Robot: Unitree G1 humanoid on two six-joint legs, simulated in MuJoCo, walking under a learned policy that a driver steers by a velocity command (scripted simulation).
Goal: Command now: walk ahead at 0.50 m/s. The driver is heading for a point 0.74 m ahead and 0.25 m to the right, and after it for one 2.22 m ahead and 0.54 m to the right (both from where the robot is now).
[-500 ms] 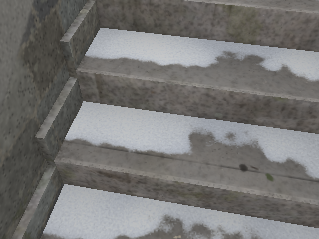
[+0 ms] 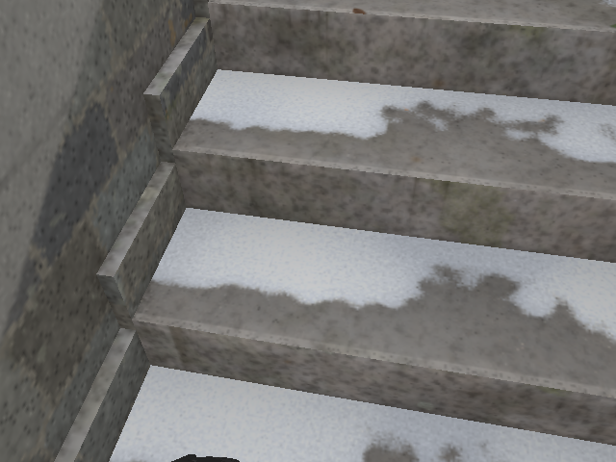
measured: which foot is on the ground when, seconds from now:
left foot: up 0.00-0.42, down 0.44-1.00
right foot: down 0.00-0.46, up 0.48-1.00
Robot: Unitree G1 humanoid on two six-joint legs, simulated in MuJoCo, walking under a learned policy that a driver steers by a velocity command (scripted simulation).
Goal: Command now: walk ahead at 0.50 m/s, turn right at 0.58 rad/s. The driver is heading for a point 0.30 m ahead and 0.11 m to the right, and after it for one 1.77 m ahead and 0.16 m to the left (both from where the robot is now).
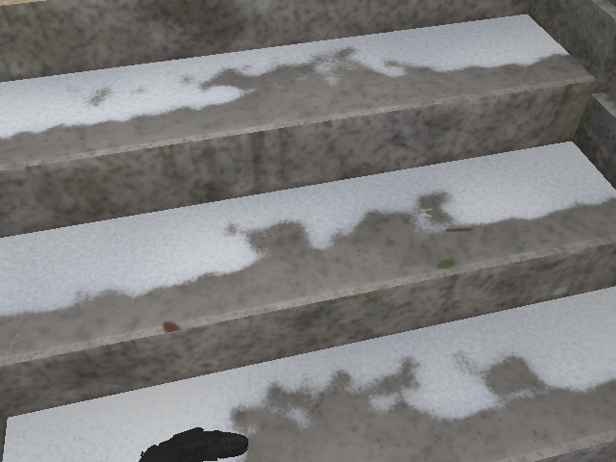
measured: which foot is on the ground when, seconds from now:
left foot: down 0.00-0.04, up 0.06-0.50, down 0.52-1.00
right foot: up 0.00-0.00, down 0.02-0.56, up 0.58-0.98, down 1.00-1.00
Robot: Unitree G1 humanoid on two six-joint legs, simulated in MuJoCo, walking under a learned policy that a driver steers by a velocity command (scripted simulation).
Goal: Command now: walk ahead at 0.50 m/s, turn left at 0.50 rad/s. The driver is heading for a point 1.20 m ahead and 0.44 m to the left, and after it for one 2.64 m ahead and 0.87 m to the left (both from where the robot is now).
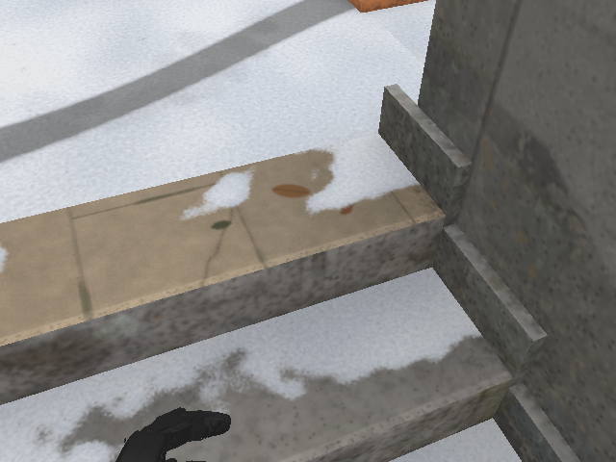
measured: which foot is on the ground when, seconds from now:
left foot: down 0.00-0.02, up 0.04-0.32, down 0.34-0.80, up 0.82-1.00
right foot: down 0.00-0.38, up 0.40-0.76, down 0.78-1.00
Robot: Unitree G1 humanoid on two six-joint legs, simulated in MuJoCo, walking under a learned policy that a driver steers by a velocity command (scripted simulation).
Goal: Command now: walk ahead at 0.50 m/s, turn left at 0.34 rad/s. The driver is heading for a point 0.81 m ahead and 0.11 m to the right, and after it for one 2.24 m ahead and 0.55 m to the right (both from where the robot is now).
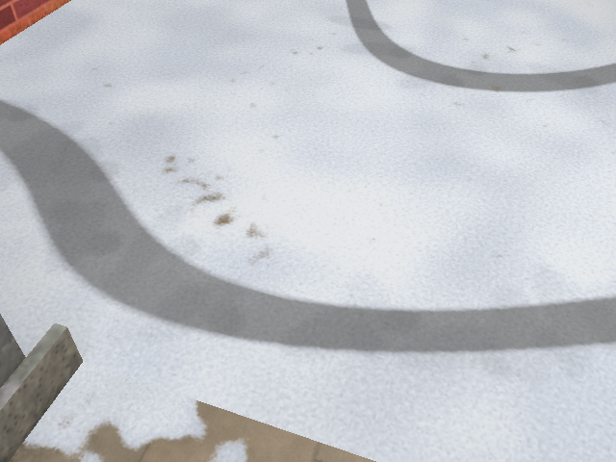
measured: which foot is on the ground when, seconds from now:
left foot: up 0.00-0.30, down 0.32-1.00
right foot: down 0.00-0.36, up 0.38-0.96, down 0.98-1.00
